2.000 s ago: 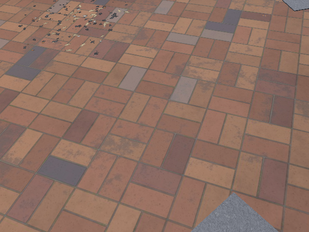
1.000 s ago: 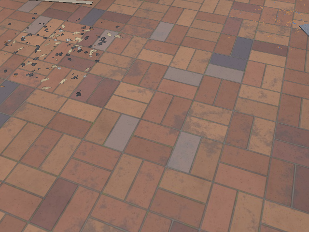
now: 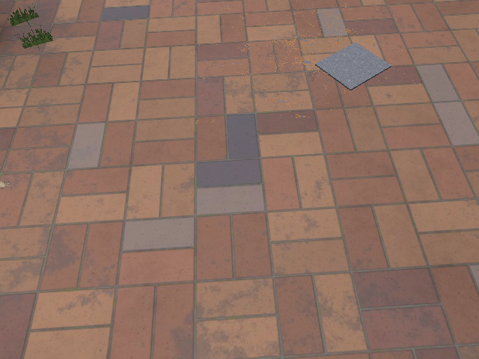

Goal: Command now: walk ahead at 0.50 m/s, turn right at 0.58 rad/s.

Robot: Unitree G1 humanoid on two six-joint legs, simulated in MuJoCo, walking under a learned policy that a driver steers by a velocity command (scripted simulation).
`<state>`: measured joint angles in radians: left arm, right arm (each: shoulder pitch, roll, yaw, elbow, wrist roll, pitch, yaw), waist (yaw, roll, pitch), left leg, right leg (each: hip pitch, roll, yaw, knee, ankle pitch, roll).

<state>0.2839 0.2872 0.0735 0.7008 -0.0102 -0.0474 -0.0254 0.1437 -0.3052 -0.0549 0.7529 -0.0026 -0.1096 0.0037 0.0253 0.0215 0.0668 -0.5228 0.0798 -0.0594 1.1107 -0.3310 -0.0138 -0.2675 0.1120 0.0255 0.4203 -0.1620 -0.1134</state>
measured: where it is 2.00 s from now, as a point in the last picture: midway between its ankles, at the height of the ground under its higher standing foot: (253, 165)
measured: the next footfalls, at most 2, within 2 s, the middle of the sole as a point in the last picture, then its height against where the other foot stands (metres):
left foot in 0.32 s outside the picture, level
right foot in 0.82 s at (315, 299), level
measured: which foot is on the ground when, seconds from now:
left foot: up 0.00-0.30, down 0.32-0.84, up 0.86-1.00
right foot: down 0.00-0.34, up 0.36-0.80, down 0.82-1.00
